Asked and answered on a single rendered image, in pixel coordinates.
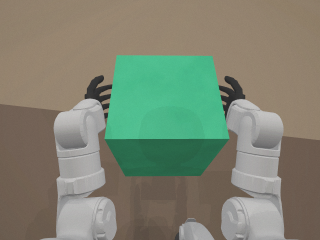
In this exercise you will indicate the right robot shin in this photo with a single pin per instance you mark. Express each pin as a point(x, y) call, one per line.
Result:
point(190, 220)

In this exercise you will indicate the right robot forearm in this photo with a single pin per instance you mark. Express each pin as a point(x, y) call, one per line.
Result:
point(258, 148)

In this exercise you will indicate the robot right thigh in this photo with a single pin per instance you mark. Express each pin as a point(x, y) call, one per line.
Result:
point(194, 231)

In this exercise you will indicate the robot left upper arm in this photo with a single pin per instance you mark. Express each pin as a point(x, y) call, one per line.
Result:
point(92, 218)

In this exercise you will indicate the left robot forearm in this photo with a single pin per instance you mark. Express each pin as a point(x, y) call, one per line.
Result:
point(77, 146)

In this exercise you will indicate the robot right upper arm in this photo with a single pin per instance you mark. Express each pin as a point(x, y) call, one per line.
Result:
point(244, 218)

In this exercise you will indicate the carton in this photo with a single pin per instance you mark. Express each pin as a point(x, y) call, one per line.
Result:
point(165, 116)

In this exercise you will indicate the robot right hand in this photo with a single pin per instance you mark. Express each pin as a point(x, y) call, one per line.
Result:
point(235, 94)

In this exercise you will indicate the robot left hand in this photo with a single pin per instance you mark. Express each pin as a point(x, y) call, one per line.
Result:
point(94, 93)

